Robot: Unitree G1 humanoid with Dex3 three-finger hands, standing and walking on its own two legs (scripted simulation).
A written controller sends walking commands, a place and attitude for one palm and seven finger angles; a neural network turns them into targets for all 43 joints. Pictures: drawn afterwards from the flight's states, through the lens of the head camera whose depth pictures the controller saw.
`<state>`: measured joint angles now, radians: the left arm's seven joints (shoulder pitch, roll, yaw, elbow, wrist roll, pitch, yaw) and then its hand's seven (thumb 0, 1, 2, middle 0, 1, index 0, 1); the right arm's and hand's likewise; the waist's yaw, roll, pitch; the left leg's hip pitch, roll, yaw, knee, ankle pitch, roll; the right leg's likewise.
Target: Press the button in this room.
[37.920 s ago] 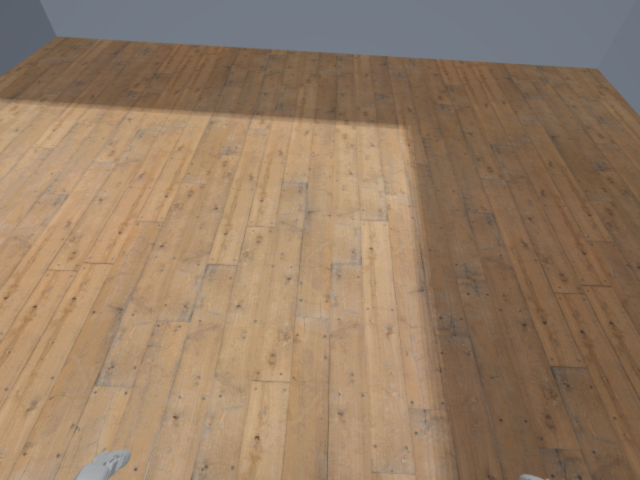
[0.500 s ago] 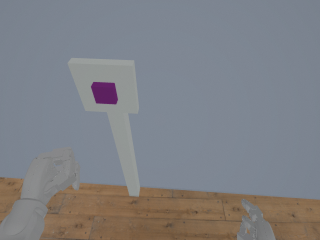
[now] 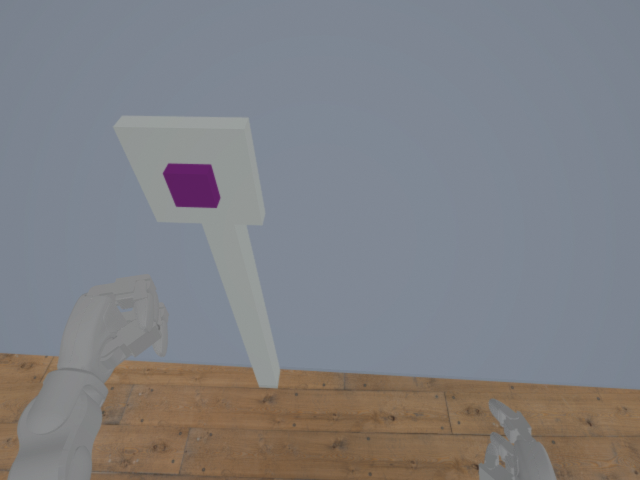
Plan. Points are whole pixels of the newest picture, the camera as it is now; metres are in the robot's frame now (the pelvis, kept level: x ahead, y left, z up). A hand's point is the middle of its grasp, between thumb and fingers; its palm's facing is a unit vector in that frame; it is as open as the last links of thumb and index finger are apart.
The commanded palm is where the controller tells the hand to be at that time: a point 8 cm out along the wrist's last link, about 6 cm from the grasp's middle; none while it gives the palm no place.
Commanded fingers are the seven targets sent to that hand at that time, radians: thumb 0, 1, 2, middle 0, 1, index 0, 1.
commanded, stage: aim a knuckle at the button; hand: left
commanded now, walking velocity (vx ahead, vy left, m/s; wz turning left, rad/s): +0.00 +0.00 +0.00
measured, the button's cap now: (193, 184) +0.49 +0.22 +0.11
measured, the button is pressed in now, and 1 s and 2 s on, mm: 0 0 0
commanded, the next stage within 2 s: none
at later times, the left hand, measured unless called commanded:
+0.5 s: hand (172, 279) +0.33 +0.21 +0.09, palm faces -0.01 -1.00 -0.01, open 3.1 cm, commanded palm +0.31 +0.27 +0.09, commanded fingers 0.00 0.90 0.90 -1.30 -1.50 -1.30 -1.50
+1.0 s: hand (197, 241) +0.41 +0.20 +0.08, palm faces +0.00 -1.00 +0.00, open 3.1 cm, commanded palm +0.38 +0.26 +0.08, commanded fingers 0.00 0.90 0.90 -1.30 -1.50 -1.30 -1.50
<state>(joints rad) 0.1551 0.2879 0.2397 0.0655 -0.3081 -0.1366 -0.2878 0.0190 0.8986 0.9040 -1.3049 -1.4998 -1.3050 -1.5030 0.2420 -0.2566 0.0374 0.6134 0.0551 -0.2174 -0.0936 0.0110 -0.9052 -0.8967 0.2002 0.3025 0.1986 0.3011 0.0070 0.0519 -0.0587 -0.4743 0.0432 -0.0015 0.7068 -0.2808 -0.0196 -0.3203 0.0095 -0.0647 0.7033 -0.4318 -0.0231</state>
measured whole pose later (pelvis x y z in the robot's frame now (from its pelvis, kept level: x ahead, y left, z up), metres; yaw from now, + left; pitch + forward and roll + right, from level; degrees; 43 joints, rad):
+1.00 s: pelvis -0.01 +0.03 -0.01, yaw -2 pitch +9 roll -2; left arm -0.49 0.32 0.26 0.71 -0.19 -0.26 -0.18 0.02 0.90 0.90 -1.30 -1.50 -1.30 -1.50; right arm 0.31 -0.25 0.02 0.65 0.04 -0.05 -0.05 0.01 -0.91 -0.90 0.20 0.30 0.20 0.30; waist -0.07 0.02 -0.05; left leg -0.64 0.04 0.04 0.79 -0.30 0.02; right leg -0.49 0.00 -0.03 0.77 -0.43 0.01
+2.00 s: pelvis +0.00 +0.01 -0.01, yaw -2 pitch +8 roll -1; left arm -0.38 0.31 0.27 0.63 -0.21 -0.28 -0.20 0.02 0.90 0.90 -1.30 -1.50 -1.30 -1.50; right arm 0.31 -0.25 0.01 0.62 0.04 -0.01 -0.05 0.01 -0.91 -0.90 0.20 0.30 0.20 0.30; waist -0.05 0.03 -0.07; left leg -0.62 0.06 0.03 0.80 -0.32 0.00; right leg -0.48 0.02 -0.03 0.78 -0.45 -0.01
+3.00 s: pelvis -0.02 +0.02 -0.02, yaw -2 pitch +12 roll -3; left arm -0.77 0.42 0.31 1.07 -0.14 -0.33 -0.22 -0.06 0.79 0.94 -1.30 -1.50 -1.32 -1.50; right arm 0.34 -0.26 0.03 0.66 0.03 0.01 -0.05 0.00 -0.91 -0.90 0.20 0.30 0.20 0.30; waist -0.10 0.02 -0.07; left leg -0.77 0.06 0.00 0.87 -0.31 0.01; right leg -0.61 0.02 -0.05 0.84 -0.44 0.00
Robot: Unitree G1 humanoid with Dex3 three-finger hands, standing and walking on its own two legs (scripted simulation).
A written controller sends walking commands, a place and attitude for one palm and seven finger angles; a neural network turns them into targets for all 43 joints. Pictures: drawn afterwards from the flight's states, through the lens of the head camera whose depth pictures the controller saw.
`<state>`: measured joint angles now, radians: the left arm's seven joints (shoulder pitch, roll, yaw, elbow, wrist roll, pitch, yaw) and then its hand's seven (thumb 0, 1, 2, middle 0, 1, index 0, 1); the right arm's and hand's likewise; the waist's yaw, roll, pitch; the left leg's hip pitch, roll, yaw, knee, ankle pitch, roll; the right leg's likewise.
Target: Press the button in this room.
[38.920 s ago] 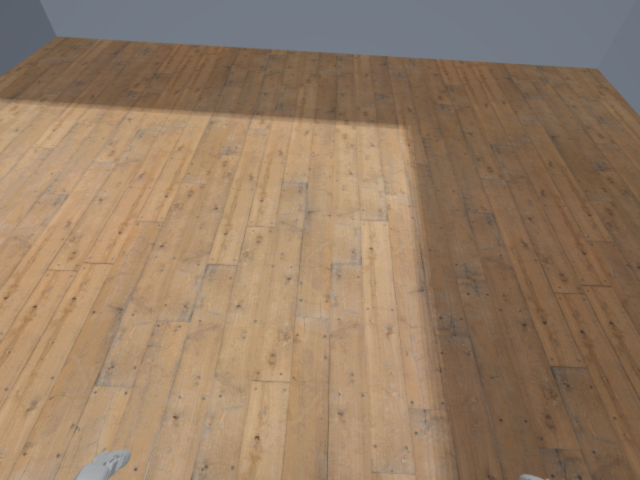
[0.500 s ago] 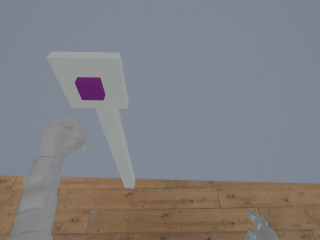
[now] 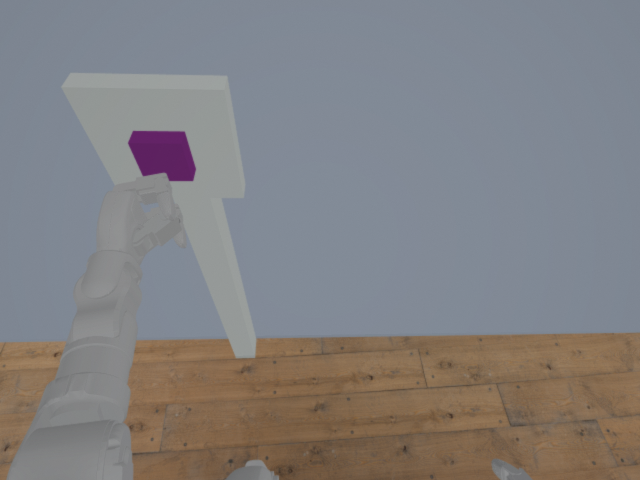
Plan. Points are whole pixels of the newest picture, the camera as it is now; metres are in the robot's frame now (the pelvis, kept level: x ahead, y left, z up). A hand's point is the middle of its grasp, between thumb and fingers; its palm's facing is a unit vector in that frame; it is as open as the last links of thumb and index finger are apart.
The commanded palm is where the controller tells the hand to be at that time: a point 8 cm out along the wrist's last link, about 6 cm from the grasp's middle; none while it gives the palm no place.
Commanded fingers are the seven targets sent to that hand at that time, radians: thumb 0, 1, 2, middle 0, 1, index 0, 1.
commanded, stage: aim a knuckle at the button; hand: left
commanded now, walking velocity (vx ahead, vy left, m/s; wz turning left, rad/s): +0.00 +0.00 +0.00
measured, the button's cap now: (164, 155) +0.49 +0.21 +0.12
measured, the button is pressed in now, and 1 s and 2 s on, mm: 0 0 9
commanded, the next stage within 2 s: press the button with the knuckle in 1.04 s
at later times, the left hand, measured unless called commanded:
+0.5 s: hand (179, 227) +0.40 +0.18 +0.09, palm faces +0.04 -1.00 +0.00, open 3.1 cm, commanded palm +0.37 +0.24 +0.09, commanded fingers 0.00 0.90 0.90 -1.30 -1.50 -1.30 -1.50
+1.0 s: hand (181, 229) +0.39 +0.18 +0.09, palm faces +0.05 -1.00 -0.02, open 3.1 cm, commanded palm +0.37 +0.23 +0.09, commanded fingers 0.00 0.90 0.90 -1.30 -1.50 -1.30 -1.50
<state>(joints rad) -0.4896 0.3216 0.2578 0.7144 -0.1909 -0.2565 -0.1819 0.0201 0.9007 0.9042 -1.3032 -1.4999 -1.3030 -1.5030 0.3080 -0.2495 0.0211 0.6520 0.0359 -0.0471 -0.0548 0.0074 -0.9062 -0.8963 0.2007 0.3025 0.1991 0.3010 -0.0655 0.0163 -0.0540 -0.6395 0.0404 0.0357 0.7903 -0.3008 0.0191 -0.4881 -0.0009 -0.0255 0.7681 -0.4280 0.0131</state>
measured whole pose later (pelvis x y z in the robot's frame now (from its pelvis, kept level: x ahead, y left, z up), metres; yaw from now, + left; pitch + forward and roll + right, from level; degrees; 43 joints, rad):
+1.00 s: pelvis +0.01 -0.02 +0.00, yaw +0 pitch +8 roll -1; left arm -0.38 0.31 0.27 0.63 -0.21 -0.28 -0.20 0.02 0.90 0.90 -1.30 -1.50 -1.30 -1.50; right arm 0.31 -0.25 0.01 0.62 0.04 -0.01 -0.05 0.01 -0.91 -0.90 0.20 0.30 0.20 0.30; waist -0.05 0.03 -0.07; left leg -0.62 0.06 0.03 0.80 -0.32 0.00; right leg -0.48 0.02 -0.03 0.78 -0.45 -0.01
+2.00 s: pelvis -0.01 -0.01 -0.01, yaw +0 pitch +12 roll -3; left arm -0.77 0.42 0.31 1.07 -0.14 -0.33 -0.22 -0.06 0.79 0.94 -1.30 -1.50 -1.32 -1.50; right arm 0.34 -0.26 0.03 0.66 0.03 0.01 -0.05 0.00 -0.91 -0.90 0.20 0.30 0.20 0.30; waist -0.10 0.02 -0.07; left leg -0.77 0.06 0.00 0.87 -0.31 0.01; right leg -0.61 0.02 -0.05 0.84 -0.44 0.00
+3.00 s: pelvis -0.03 +0.00 -0.02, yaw +0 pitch +12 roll -3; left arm -0.75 0.40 0.30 1.03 -0.15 -0.33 -0.17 -0.01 0.84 0.94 -1.30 -1.50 -1.31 -1.50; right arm 0.37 -0.26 0.03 0.65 0.02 -0.04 -0.04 0.01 -0.91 -0.90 0.20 0.30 0.20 0.30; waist -0.10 0.03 -0.08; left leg -0.81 0.05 0.00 0.90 -0.30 0.02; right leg -0.65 0.03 -0.04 0.88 -0.43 0.01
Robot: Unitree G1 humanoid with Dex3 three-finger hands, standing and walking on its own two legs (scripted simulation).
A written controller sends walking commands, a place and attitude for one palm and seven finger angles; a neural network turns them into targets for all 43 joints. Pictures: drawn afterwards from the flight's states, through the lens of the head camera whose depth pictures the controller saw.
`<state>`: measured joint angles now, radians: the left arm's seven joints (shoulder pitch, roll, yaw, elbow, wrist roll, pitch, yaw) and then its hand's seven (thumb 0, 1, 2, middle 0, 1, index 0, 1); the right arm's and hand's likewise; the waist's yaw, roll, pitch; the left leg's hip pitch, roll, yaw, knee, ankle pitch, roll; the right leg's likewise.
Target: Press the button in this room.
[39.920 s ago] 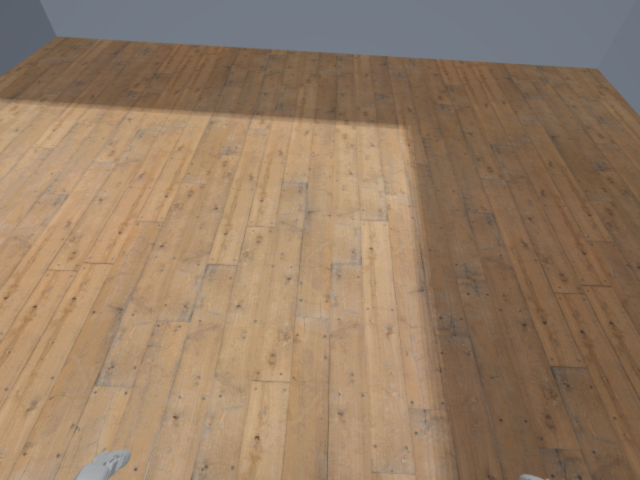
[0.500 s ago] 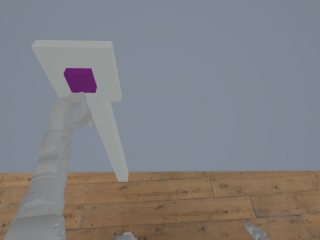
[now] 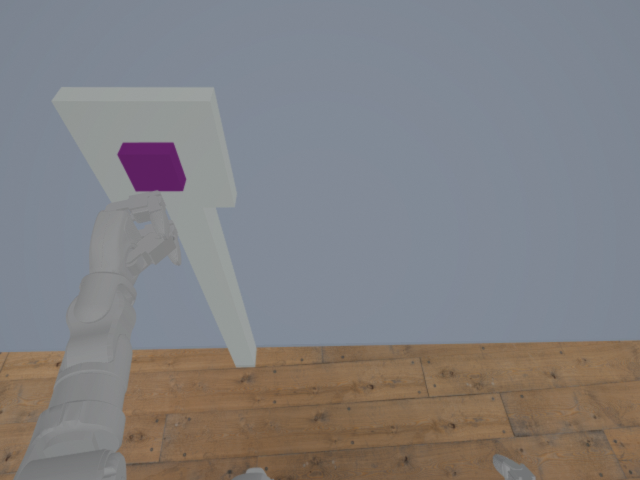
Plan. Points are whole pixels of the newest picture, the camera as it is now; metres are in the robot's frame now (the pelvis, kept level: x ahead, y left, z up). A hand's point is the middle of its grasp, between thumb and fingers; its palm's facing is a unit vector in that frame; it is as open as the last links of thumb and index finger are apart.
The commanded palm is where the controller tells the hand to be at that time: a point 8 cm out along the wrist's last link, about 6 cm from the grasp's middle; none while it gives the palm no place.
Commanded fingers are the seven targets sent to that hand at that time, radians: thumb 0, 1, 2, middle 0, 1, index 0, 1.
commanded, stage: aim a knuckle at the button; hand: left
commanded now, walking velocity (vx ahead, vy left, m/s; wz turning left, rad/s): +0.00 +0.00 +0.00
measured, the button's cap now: (154, 165) +0.48 +0.23 +0.12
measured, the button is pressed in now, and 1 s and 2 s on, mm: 0 9 0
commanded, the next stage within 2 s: press the button with the knuckle in 0.04 s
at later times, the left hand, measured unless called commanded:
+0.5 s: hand (169, 215) +0.42 +0.20 +0.09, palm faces +0.04 -1.00 -0.01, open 3.1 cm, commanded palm +0.40 +0.25 +0.09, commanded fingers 0.00 0.90 0.90 -1.30 -1.50 -1.30 -1.50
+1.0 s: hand (168, 209) +0.44 +0.21 +0.09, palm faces +0.04 -1.00 -0.01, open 2.6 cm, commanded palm +0.43 +0.26 +0.09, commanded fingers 0.00 0.90 0.90 -1.30 -1.50 -1.30 -1.50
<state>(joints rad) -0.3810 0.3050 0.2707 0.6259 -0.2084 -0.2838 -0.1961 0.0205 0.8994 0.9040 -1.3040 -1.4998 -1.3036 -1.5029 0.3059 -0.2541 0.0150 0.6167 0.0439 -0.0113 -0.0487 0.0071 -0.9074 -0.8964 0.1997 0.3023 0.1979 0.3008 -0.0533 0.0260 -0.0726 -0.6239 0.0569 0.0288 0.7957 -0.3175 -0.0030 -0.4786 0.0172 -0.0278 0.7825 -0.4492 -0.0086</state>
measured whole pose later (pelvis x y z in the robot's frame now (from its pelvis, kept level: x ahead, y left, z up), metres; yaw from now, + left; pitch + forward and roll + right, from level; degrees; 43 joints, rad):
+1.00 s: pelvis -0.02 +0.01 -0.01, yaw +1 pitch +12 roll -3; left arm -0.77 0.42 0.31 1.07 -0.14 -0.33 -0.22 -0.06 0.79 0.94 -1.30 -1.50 -1.32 -1.50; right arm 0.34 -0.26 0.03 0.66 0.03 0.01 -0.05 0.00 -0.91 -0.90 0.20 0.30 0.20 0.30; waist -0.10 0.02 -0.07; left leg -0.77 0.06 0.00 0.87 -0.31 0.01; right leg -0.61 0.02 -0.05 0.84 -0.44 0.00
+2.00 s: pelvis -0.04 +0.01 -0.02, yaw +0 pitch +12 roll -3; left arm -0.75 0.40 0.30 1.03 -0.15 -0.33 -0.17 -0.01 0.84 0.94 -1.30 -1.50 -1.31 -1.50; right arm 0.37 -0.26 0.03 0.65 0.02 -0.04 -0.04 0.01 -0.91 -0.90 0.20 0.30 0.20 0.30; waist -0.10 0.03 -0.08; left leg -0.81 0.05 0.00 0.90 -0.30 0.02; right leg -0.65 0.03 -0.04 0.88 -0.43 0.01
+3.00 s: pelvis +0.00 +0.00 +0.01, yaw +0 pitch +4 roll -1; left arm -0.04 0.30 0.26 0.24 -0.30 -0.13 -0.24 0.02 0.90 0.90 -1.30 -1.50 -1.30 -1.50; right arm 0.29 -0.25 0.04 0.57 0.06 -0.04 -0.06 0.01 -0.91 -0.90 0.20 0.30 0.20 0.30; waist -0.01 0.06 -0.10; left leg -0.50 0.04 0.02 0.73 -0.30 0.00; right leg -0.36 0.02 -0.02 0.72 -0.43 -0.01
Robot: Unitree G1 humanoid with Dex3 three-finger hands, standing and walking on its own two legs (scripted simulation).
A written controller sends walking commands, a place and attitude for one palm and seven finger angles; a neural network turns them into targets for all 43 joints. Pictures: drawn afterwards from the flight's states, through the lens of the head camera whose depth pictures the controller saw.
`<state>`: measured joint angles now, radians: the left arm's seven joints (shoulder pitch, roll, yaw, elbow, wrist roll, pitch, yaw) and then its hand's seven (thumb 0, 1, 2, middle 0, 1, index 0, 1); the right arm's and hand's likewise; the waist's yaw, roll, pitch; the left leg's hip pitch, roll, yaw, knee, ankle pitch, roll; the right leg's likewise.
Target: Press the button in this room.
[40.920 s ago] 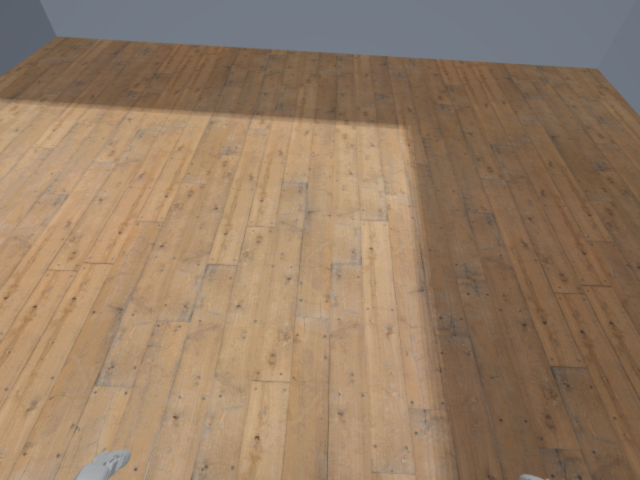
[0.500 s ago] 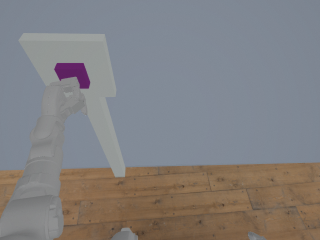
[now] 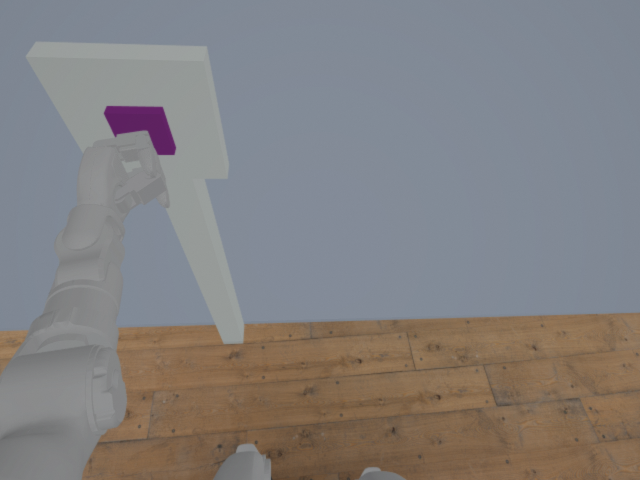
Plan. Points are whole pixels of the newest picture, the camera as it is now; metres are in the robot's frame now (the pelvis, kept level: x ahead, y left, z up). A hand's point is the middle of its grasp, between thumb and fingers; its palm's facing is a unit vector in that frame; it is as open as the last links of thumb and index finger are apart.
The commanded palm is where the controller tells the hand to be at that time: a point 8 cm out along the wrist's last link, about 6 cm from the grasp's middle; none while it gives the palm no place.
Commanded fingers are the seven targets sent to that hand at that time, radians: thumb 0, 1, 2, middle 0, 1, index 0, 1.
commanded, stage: press the button with the knuckle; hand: left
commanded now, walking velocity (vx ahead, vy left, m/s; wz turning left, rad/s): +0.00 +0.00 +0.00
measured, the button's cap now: (143, 127) +0.52 +0.22 +0.13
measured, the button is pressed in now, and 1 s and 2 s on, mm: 9 0 0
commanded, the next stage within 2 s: hold the button down briefly in 0.18 s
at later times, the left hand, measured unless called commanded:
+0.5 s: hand (157, 176) +0.47 +0.20 +0.10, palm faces +0.03 -1.00 -0.02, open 2.7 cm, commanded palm +0.48 +0.24 +0.10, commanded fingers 0.00 0.90 0.90 -1.30 -1.50 -1.30 -1.50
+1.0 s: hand (160, 186) +0.45 +0.19 +0.10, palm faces +0.05 -1.00 +0.00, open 2.9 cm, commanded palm +0.42 +0.24 +0.10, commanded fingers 0.00 0.90 0.90 -1.30 -1.50 -1.30 -1.50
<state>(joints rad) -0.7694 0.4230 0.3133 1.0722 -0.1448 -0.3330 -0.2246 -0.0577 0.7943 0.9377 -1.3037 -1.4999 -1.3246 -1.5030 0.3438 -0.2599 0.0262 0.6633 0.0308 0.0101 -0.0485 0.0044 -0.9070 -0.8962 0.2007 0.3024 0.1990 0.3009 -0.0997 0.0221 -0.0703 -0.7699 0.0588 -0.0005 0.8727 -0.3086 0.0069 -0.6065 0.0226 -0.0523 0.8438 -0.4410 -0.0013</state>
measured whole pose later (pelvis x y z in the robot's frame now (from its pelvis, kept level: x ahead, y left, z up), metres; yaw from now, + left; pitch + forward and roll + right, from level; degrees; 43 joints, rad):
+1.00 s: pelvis -0.02 +0.01 -0.01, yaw -1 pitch +12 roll -3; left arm -0.75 0.40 0.30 1.03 -0.15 -0.33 -0.17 -0.01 0.84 0.94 -1.30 -1.50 -1.31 -1.50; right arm 0.37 -0.26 0.03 0.65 0.02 -0.04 -0.04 0.01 -0.91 -0.90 0.20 0.30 0.20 0.30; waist -0.10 0.03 -0.08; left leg -0.81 0.05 0.00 0.90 -0.30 0.02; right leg -0.65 0.03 -0.04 0.88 -0.43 0.01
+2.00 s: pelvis +0.02 -0.01 +0.02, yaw -1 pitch +4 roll -1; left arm -0.04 0.30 0.26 0.24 -0.30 -0.13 -0.24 0.02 0.90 0.90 -1.30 -1.50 -1.30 -1.50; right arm 0.29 -0.25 0.04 0.57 0.06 -0.04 -0.06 0.01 -0.91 -0.90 0.20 0.30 0.20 0.30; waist -0.01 0.06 -0.10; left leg -0.50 0.04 0.02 0.73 -0.30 0.00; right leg -0.36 0.02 -0.02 0.72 -0.43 -0.01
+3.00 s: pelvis +0.04 +0.00 +0.05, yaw +0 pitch -4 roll +0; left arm 0.56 0.32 0.30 -0.51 -0.07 -0.09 0.11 0.02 0.89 0.90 -1.31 -1.50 -1.31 -1.50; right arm 0.19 -0.22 0.03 0.60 0.00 -0.07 -0.07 0.01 -0.91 -0.90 0.20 0.30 0.20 0.30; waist 0.07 0.06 0.00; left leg -0.16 0.01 0.04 0.44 -0.20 0.01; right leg -0.01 -0.01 -0.01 0.39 -0.30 0.01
